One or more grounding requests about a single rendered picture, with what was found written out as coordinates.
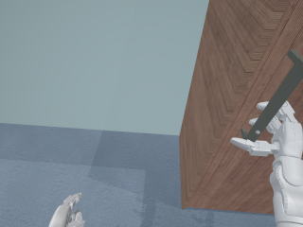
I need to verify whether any robot left hand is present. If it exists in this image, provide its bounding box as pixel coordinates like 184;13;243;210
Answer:
48;192;85;227

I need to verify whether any robot right hand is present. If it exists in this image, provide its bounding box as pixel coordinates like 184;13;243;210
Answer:
230;100;303;159

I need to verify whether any robot right forearm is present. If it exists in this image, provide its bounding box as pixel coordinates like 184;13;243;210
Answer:
269;155;303;227

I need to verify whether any handle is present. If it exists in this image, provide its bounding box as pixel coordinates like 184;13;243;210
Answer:
241;49;303;143

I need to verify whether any wardrobe door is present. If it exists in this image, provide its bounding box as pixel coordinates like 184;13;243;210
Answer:
187;0;303;215

